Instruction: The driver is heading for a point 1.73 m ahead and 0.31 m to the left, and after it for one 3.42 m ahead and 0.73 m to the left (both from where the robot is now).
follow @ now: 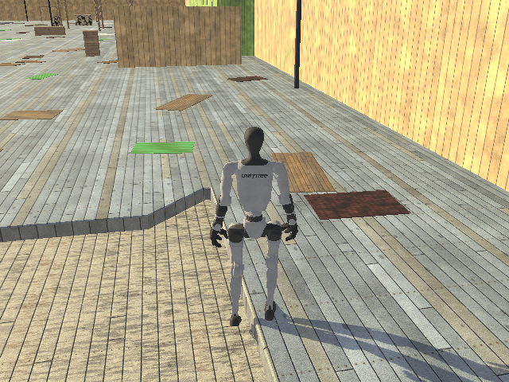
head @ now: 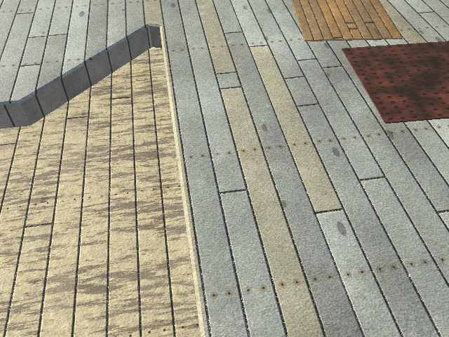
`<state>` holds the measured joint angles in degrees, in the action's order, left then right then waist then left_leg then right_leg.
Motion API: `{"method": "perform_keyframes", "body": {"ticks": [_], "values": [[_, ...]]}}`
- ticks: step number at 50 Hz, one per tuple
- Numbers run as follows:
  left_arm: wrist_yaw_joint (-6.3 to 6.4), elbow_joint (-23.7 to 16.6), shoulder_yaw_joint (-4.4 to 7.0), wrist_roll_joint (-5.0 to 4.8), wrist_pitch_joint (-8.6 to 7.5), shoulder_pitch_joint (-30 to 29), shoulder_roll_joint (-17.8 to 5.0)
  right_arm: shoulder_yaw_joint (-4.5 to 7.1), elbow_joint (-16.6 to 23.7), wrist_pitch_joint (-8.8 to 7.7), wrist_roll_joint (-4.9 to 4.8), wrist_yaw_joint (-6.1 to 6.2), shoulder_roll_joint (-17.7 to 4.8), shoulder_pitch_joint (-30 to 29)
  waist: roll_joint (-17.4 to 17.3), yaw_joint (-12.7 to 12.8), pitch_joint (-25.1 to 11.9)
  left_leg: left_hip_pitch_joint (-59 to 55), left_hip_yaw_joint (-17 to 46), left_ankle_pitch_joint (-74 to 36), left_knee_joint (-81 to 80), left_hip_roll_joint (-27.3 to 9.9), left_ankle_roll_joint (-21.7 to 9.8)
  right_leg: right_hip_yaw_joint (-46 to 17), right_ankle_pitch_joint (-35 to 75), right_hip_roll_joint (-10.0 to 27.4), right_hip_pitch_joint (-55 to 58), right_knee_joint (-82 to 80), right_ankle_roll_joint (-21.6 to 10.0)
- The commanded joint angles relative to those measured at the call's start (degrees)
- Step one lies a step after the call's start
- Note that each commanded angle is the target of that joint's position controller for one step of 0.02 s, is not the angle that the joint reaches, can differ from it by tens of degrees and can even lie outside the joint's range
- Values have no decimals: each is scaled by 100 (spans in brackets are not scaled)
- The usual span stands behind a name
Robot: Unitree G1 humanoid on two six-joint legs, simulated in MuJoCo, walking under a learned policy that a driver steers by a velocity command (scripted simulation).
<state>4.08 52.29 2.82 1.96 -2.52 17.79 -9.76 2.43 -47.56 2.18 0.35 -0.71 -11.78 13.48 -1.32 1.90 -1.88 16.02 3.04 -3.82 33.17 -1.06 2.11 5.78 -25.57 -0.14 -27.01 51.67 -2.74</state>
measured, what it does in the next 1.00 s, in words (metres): walks ahead: left foot 0.14 m lower, then right foot 0.14 m higher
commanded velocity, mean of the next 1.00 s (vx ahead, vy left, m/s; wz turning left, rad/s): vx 0.29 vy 0.00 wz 0.02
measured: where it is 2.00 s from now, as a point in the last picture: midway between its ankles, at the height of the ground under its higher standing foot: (260, 256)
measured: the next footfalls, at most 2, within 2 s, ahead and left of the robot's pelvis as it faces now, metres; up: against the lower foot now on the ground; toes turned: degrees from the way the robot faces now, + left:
left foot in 0.06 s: +0.00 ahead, +0.12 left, -0.14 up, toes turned +3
right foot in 0.62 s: +0.18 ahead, -0.15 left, +0.00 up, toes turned -6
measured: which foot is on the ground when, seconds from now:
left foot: up 0.00-0.04, down 0.06-0.62, up 0.64-1.00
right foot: down 0.00-0.06, up 0.08-0.60, down 0.62-1.00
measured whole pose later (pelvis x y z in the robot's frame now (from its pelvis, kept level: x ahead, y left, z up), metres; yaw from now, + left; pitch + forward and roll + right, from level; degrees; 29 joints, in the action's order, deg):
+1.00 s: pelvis +0.23 -0.11 +0.05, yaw +1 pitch +2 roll +1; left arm 1.4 55.8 2.5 0.7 -6.4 26.7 -9.4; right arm 2.4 -44.1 -1.1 1.4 -2.3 -11.5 9.1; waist -2.1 1.1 0.1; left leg 45.2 -0.8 0.9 55.3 2.0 -3.7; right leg 7.6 -17.0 -3.6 -1.6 16.3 -5.9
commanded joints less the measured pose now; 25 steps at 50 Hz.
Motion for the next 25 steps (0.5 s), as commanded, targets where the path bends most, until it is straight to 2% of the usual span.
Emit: {"method": "perform_keyframes", "body": {"ticks": [1,2,3,4,5,6,7,8,9,10,11,12,13,14,17,20,22,23,25], "values": [[209,-187,88,5,157,68,-489,12,-292,-100,-133,18,-143,807,150,-152,-59,-1277,-611,-1969,-2298,24,14,-925,1076,537,-186,186,-563],[227,-149,67,35,220,199,-409,20,-503,-137,-121,57,-194,1055,-65,-114,6,-1836,-813,-2329,-2660,-24,43,-736,869,390,-484,741,-468],[201,-62,5,-17,323,285,-102,13,-706,-182,-21,40,-269,1331,-496,-125,116,-2267,-533,-2725,-2581,-415,-8,-398,-160,44,-961,1881,-366],[150,-197,-8,-200,366,175,122,-47,-852,-308,153,-52,-434,1840,-1494,-319,230,-2607,232,-6456,-1030,-1286,-252,-42,-2373,-437,-2297,4240,-106],[124,-171,-36,-362,316,494,229,-150,-912,-336,165,-105,-365,1942,-1381,-27,276,-2525,94,-7189,-296,-1715,-476,-244,-2516,-479,-2886,5382,-44],[128,-46,-44,-279,292,602,152,-115,-903,-276,89,-123,-470,1930,-1018,-11,181,-2420,246,-5839,-395,-1832,-731,-448,-2084,-401,-3277,5991,-51],[121,-46,-36,-111,287,361,52,-120,-816,-190,77,-89,-513,1671,-786,81,271,-2029,357,-3940,-580,-1789,-973,-450,-1663,-268,-3555,6477,-50],[85,-46,-33,-1,295,33,-27,-151,-758,-121,71,-24,-403,1411,-562,132,403,-1864,435,-3145,-716,-1688,-966,-413,-1264,-233,-3952,6938,-58],[-12,-562,-72,36,365,-736,-141,-32,-551,-167,78,151,-819,1163,-1359,-93,680,-944,1793,-6,-2065,-2664,-1826,-469,-872,183,-3895,6576,158],[-16,-661,22,9,463,-1256,-466,-159,-464,-197,66,241,-438,499,-531,88,1248,-274,1540,1122,-2430,-2343,-1956,-532,-613,251,-3715,6522,226],[-40,-564,37,8,556,-1183,-416,-224,-505,-222,98,283,-280,556,-240,31,1276,-101,1417,2228,-2478,-1983,-1816,-491,-553,207,-3515,6282,198],[-69,-445,16,-39,601,-927,-308,-229,-664,-239,145,297,-258,908,-221,-23,1242,-158,1327,2880,-2495,-1726,-1701,-360,-547,165,-3481,6256,151],[-111,-461,7,-41,613,-897,-245,-219,-791,-262,106,344,-294,1224,-201,-62,1270,-315,1382,3416,-2589,-1651,-1672,-287,-530,196,-3619,6145,90],[-140,-438,-17,-42,597,-807,-122,-192,-930,-262,97,332,-318,1463,-405,-105,1230,-517,1327,3746,-2610,-1482,-1610,-173,-548,130,-3802,6225,38],[-215,-647,-71,-20,494,-1110,46,-189,-1180,-313,114,342,-192,1981,-469,-277,1054,-1200,1497,4120,-2662,-1502,-1730,-126,-525,222,-4523,6396,-58],[-305,-917,-137,9,447,-1516,158,-161,-1276,-470,179,361,-236,2117,-294,-331,825,-1599,1539,3895,-2615,-1614,-1822,-261,-424,383,-4872,6397,-92],[-323,-1085,-183,10,405,-1700,231,-136,-1274,-507,151,405,-247,2112,-301,-331,851,-1621,1439,3953,-2789,-1599,-1823,-262,-502,520,-5002,6028,-75],[-337,-1218,-206,60,361,-1828,215,-126,-1231,-558,175,403,-250,2052,-247,-311,863,-1585,1361,3888,-2881,-1552,-1767,-244,-465,627,-4934,5620,-56],[-377,-1429,-283,5,324,-2032,264,-93,-1161,-601,175,414,-317,1921,-417,-303,850,-1258,1027,3366,-3140,-1486,-1664,-186,-586,730,-4250,4602,-89]]}}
